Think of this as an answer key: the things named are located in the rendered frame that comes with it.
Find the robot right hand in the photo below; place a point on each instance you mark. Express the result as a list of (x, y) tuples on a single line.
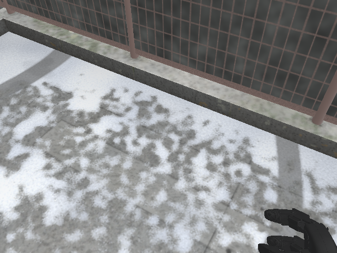
[(317, 238)]

